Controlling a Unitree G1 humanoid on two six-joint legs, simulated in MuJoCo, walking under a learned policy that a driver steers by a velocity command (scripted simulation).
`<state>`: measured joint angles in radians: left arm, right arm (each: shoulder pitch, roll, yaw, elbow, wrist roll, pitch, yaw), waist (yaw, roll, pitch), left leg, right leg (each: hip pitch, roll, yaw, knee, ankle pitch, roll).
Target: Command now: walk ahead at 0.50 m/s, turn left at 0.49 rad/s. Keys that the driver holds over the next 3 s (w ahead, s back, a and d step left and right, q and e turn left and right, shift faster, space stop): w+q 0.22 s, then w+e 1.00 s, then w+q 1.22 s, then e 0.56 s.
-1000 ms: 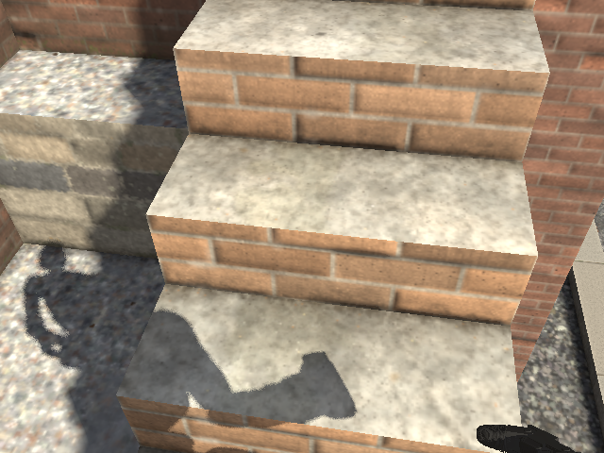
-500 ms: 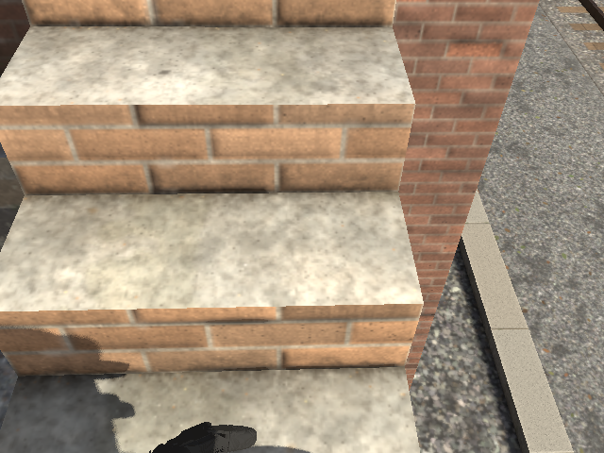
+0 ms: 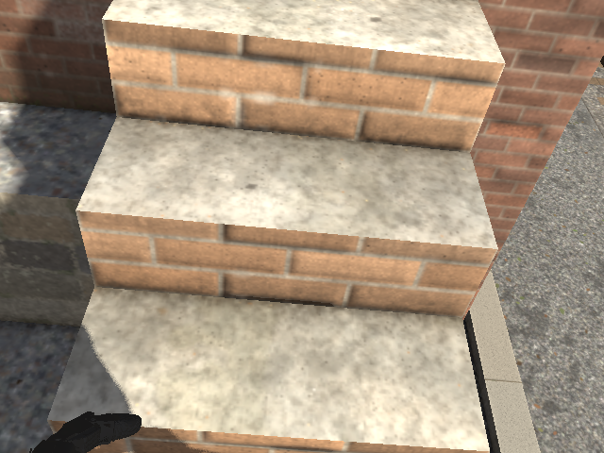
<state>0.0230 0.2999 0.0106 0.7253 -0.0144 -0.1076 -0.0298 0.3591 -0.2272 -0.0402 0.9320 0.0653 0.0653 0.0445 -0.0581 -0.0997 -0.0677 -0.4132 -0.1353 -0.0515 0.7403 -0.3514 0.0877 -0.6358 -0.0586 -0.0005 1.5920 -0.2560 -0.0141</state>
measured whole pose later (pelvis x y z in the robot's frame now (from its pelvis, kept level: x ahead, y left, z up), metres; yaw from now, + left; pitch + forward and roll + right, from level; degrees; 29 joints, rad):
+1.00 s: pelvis +0.35 +0.05 +0.21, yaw -9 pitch +2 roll +3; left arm -0.01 0.20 0.04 0.62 -0.09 -0.08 -0.01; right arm 0.53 -0.15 0.05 1.19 -0.07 -0.04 -0.03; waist 0.00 -0.04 -0.02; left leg 0.04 0.01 0.20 0.26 -0.32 -0.04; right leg -1.08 0.06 -0.03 2.32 -0.66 -0.18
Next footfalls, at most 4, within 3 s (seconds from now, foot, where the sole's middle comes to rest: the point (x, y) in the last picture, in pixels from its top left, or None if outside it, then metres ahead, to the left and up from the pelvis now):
0.34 right None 0.30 -0.05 -0.56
0.78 left None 0.29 0.19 -0.56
1.10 right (318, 380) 0.51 -0.06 -0.37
1.62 left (287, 193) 0.76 -0.01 -0.18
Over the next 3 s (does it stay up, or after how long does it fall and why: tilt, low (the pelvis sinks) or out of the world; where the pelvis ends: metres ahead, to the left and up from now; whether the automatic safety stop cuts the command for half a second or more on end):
stays up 1.18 -0.18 0.95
